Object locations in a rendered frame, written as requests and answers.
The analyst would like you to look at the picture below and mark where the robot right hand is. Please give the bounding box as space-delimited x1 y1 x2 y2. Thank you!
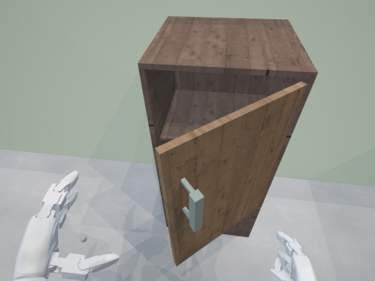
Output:
271 231 317 281

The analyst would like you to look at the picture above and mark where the robot left hand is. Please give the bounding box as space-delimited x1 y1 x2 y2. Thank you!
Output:
13 170 120 281

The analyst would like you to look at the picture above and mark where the handle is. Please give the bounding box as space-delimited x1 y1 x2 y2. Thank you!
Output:
180 178 204 232

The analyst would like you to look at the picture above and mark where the cupboard door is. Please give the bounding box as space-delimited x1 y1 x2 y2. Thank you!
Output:
155 82 307 266

